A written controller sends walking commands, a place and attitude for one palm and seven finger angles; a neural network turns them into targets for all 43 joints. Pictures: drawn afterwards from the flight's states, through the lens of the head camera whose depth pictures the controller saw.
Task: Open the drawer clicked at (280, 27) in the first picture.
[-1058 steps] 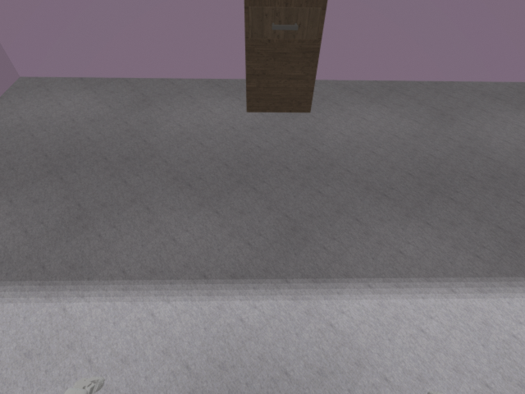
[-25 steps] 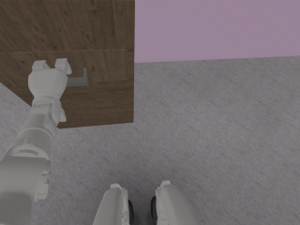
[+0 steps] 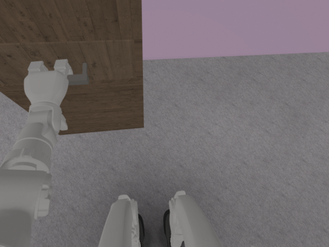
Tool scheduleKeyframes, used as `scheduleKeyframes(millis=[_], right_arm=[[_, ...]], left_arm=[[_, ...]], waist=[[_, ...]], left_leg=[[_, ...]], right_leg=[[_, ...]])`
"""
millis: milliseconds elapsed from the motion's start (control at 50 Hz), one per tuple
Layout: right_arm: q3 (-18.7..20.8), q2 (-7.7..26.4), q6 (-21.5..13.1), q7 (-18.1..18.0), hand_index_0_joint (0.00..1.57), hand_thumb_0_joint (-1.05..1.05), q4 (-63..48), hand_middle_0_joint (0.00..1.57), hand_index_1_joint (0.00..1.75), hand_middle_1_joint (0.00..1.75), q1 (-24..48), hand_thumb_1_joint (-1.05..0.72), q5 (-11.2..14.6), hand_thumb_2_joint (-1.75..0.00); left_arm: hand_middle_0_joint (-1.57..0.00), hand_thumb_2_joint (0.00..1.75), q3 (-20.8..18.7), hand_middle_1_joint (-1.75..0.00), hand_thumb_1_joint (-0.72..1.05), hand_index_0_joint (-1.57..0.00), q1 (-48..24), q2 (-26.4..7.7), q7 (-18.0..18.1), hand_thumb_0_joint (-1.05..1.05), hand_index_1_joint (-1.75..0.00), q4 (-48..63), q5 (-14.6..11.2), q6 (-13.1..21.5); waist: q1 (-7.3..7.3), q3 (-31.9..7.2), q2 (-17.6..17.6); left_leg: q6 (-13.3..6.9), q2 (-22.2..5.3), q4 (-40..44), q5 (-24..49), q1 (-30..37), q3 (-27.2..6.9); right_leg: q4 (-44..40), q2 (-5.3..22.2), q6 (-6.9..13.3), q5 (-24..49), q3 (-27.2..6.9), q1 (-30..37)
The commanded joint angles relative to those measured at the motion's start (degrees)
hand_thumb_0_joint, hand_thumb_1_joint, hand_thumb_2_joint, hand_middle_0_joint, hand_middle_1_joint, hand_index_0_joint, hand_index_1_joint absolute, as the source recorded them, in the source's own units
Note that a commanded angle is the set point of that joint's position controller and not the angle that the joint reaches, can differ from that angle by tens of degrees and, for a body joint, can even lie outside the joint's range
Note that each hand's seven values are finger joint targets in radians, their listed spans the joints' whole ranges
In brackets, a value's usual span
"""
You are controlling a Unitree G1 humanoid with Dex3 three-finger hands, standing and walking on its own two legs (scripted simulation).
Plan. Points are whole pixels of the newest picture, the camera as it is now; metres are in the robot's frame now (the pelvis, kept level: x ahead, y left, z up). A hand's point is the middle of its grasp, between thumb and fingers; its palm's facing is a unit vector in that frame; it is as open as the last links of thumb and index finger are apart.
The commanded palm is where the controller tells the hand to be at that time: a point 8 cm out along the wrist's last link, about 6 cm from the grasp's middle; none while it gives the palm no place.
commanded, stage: lower the fingers behind the handle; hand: left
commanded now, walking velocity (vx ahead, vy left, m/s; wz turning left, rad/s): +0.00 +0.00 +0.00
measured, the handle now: (60, 74) +0.55 +0.25 -0.05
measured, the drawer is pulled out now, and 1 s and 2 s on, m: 0.00 0.00 0.01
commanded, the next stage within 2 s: close the thumb around the handle in 0.66 s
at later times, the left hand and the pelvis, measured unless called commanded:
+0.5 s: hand (58, 99) +0.49 +0.25 -0.07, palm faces -0.04 -0.01 -1.00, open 13.8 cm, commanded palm +0.49 +0.22 -0.02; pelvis -0.01 +0.00 -0.02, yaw +0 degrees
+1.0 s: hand (58, 98) +0.49 +0.25 -0.07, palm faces -0.04 -0.02 -1.00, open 12.2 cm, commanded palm +0.49 +0.23 -0.02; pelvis -0.01 +0.00 -0.02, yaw +0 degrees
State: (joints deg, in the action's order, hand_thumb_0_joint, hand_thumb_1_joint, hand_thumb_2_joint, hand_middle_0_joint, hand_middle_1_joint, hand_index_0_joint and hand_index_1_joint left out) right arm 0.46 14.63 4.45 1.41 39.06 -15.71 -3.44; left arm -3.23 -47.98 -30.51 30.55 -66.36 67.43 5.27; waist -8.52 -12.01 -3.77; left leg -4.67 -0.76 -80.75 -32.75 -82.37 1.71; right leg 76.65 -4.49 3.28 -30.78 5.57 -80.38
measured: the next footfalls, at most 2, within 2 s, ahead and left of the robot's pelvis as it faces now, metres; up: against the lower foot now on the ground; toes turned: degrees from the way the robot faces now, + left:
none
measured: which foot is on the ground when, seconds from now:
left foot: down 0.00-1.00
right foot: down 0.00-1.00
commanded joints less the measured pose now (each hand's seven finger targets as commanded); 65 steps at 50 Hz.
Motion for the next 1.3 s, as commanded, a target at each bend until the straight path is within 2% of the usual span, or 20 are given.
scheduleKeyframes(millis=[0,80,140,200,220,240,280,320,500,600,700,740,780,840,920,940,1060,1080,1240,1280], right_arm=[[3.9,10.3,-0.8,-0.5,0.20,0.00,-1.8,0.20,0.30,0.30,-10.9,-0.90,-0.3,-0.90],[3.8,10.4,-0.8,-0.6,0.20,0.00,-1.6,0.20,0.30,0.30,-10.8,-0.90,-0.2,-0.90],[4.0,10.5,-0.8,-0.5,0.20,0.00,-1.6,0.20,0.30,0.30,-11.0,-0.90,-0.3,-0.90],[4.0,10.4,-0.8,-0.4,0.20,0.00,-1.4,0.20,0.30,0.30,-10.9,-0.90,-0.4,-0.90],[3.9,10.5,-0.8,-0.4,0.20,0.00,-1.6,0.20,0.30,0.30,-10.9,-0.90,-0.5,-0.90],[4.0,10.5,-0.8,-0.4,0.20,0.00,-1.4,0.20,0.30,0.30,-10.9,-0.90,-0.4,-0.90],[3.8,10.7,-0.7,-0.4,0.20,0.00,-1.8,0.20,0.30,0.30,-10.7,-0.90,-0.3,-0.90],[3.9,10.5,-0.8,-0.4,0.20,0.00,-1.5,0.20,0.30,0.30,-10.7,-0.90,-0.3,-0.90],[3.6,10.6,-0.9,-0.6,0.20,0.00,-1.8,0.20,0.30,0.30,-10.9,-0.90,0.1,-0.90],[3.5,10.6,-0.8,-0.7,0.20,0.00,-2.1,0.20,0.30,0.30,-10.9,-0.90,0.0,-0.90],[3.5,10.7,-0.8,-0.7,0.20,0.00,-1.8,0.20,0.30,0.30,-11.1,-0.90,0.0,-0.90],[3.7,10.7,-0.9,-0.6,0.20,0.00,-1.9,0.20,0.30,0.30,-11.2,-0.90,-0.1,-0.90],[3.5,10.8,-0.9,-0.6,0.20,0.00,-1.8,0.20,0.30,0.30,-11.3,-0.90,-0.1,-0.90],[3.8,10.7,-0.8,-0.6,0.20,0.00,-1.9,0.20,0.30,0.30,-11.4,-0.90,0.0,-0.90],[3.6,10.7,-0.7,-0.6,0.20,0.00,-1.6,0.20,0.30,0.30,-11.5,-0.90,0.0,-0.90],[3.5,10.9,-0.6,-0.7,0.20,0.00,-1.8,0.20,0.30,0.30,-11.4,-0.90,0.0,-0.90],[3.4,10.8,-0.5,-0.8,0.20,0.00,-2.0,0.20,0.30,0.30,-11.1,-0.90,0.1,-0.90],[3.4,10.6,-0.6,-0.7,0.20,0.00,-2.0,0.20,0.30,0.30,-11.1,-0.90,0.1,-0.90],[3.5,10.8,-0.6,-0.8,0.20,0.00,-2.0,0.20,0.30,0.30,-11.4,-0.90,0.1,-0.90],[3.5,10.8,-0.6,-0.7,0.20,0.00,-2.0,0.20,0.30,0.30,-11.5,-0.90,0.1,-0.90]], left_arm=[[-0.30,0.30,-2.5,-1.20,-0.50,-0.30,-19.7,-14.2,1.7,0.00,-1.20,10.5,-0.8,0.2],[-0.30,0.30,-1.7,-1.20,-0.50,-0.30,-19.5,-13.6,1.1,0.00,-1.20,9.5,-0.9,0.4],[-0.30,0.30,-2.1,-1.20,-0.50,-0.30,-19.9,-13.8,1.2,0.00,-1.20,10.6,-0.4,0.7],[-0.30,0.30,-1.6,-1.20,-0.50,-0.30,-19.7,-12.9,1.1,0.00,-1.20,10.4,-0.8,0.8],[-0.30,0.30,-2.4,-1.20,-0.50,-0.30,-18.8,-13.5,1.0,0.00,-1.20,10.0,-0.8,0.8],[-0.30,0.30,-1.4,-1.20,-0.50,-0.30,-19.3,-12.6,1.1,0.00,-1.20,10.1,-0.6,0.8],[-0.30,0.30,-2.8,-1.20,-0.50,-0.30,-19.5,-14.6,1.3,0.00,-1.20,10.7,-0.7,0.7],[-0.30,0.30,-1.9,-1.20,-0.50,-0.30,-20.8,-13.6,1.2,0.00,-1.20,10.4,-0.7,0.2],[-0.30,0.30,-1.1,-1.20,-0.50,-0.30,-22.0,-13.6,0.4,0.00,-1.20,10.6,-1.1,-0.4],[-0.30,0.30,-2.2,-1.20,-0.50,-0.30,-20.4,-14.5,0.1,0.00,-1.20,10.6,-1.1,0.2],[-0.30,0.30,-1.9,-1.20,-0.50,-0.30,-21.0,-14.4,0.4,0.00,-1.20,9.8,-0.8,0.4],[-0.30,0.30,-1.2,-1.20,-0.50,-0.30,-21.7,-13.3,0.5,0.00,-1.20,10.3,-0.9,0.4],[-0.31,0.35,-1.9,-1.21,-0.39,-0.31,-22.1,-14.7,0.6,0.00,-1.21,9.7,-0.9,0.1],[-0.32,0.42,-0.7,-1.23,-0.22,-0.32,-22.1,-12.7,0.5,0.00,-1.23,10.6,-0.9,0.0],[-0.34,0.52,-1.1,-1.25,0.00,-0.34,-22.1,-13.2,0.2,0.00,-1.25,9.9,-1.3,-0.4],[-0.34,0.54,-2.1,-1.26,0.06,-0.34,-21.5,-14.8,0.2,0.00,-1.26,10.2,-1.2,-0.3],[-0.36,0.68,-2.2,-1.30,0.40,-0.36,-20.5,-14.9,-0.2,0.00,-1.30,9.8,-1.2,-0.1],[-0.37,0.71,-0.8,-1.30,0.45,-0.37,-20.9,-13.3,-0.2,0.00,-1.30,9.9,-1.3,-0.1],[-0.40,0.90,-0.6,-1.35,0.90,-0.40,-22.0,-13.2,-0.2,0.00,-1.35,9.4,-1.0,-0.2],[-0.40,0.90,-0.8,-1.35,0.90,-0.40,-21.7,-13.2,-0.2,0.00,-1.35,8.9,-1.1,-0.5]], waist=[[-0.75,-33.9,-5.9],[-1.36,-31.8,-5.1],[-0.85,-33.1,-7.0],[-1.39,-32.7,-5.4],[-0.69,-32.5,-6.0],[-1.36,-32.7,-5.9],[-0.66,-32.9,-5.5],[-1.39,-32.3,-5.7],[-1.56,-32.2,-5.9],[-0.83,-32.2,-5.8],[-1.47,-30.7,-4.9],[-1.56,-31.7,-6.8],[-1.60,-31.5,-5.8],[-1.65,-32.8,-7.0],[-1.83,-32.0,-6.1],[-1.17,-32.5,-6.5],[-1.02,-30.9,-6.1],[-1.68,-30.9,-6.1],[-1.83,-31.8,-6.2],[-1.78,-31.3,-6.4]], left_leg=[[1.5,-0.1,6.4,23.3,25.2,-5.3],[1.5,-0.2,5.8,22.1,23.7,-5.7],[1.8,-0.5,5.6,23.2,25.7,-6.5],[1.6,-0.5,4.7,22.7,24.2,-6.3],[1.7,-0.6,4.9,23.1,24.3,-6.5],[1.7,-0.7,4.6,23.0,24.5,-6.6],[1.6,-0.5,4.5,21.3,23.0,-6.3],[1.6,-0.7,4.7,21.1,23.2,-6.5],[1.6,-0.7,5.2,19.5,23.5,-7.0],[1.6,-0.7,5.3,20.1,23.4,-6.9],[1.6,-0.8,5.1,19.2,22.1,-7.1],[1.7,-0.9,5.2,19.8,23.8,-7.4],[1.6,-0.8,5.0,19.2,22.6,-7.2],[2.0,-1.1,5.5,21.1,25.5,-8.1],[1.7,-1.0,5.4,20.6,24.3,-7.6],[1.8,-0.9,5.4,20.4,24.1,-7.3],[1.7,-0.8,5.3,19.9,22.9,-6.9],[1.6,-0.8,5.2,19.9,23.0,-7.0],[1.8,-0.9,5.2,20.4,23.9,-7.5],[1.7,-0.9,5.1,19.9,23.7,-7.5]], right_leg=[[-7.6,0.0,-0.7,17.9,-4.3,15.8],[-7.0,0.0,-0.8,16.4,-4.0,13.4],[-6.0,0.1,-0.6,16.1,-3.6,11.4],[-5.7,0.0,-0.7,16.1,-3.6,11.4],[-5.3,0.2,-0.5,16.0,-3.5,11.1],[-5.0,0.1,-0.7,15.8,-3.4,10.1],[-5.1,0.1,-0.6,14.6,-3.6,11.0],[-5.2,0.1,-0.7,14.4,-3.4,10.4],[-5.5,0.2,-0.7,12.3,-3.2,9.6],[-5.4,0.1,-0.6,12.7,-3.2,10.0],[-5.1,0.1,-0.6,11.9,-3.0,9.1],[-5.1,0.2,-0.6,11.8,-3.0,8.0],[-5.1,0.1,-0.6,11.6,-3.0,8.4],[-4.9,0.2,-0.6,12.4,-2.7,7.7],[-5.3,0.2,-0.6,12.6,-2.8,8.4],[-5.2,0.2,-0.6,12.4,-3.0,9.0],[-5.3,0.1,-0.5,12.4,-3.1,9.1],[-5.4,0.1,-0.6,12.4,-3.1,8.9],[-5.0,0.2,-0.6,12.3,-2.9,7.9],[-5.1,0.1,-0.6,11.9,-2.9,7.5]])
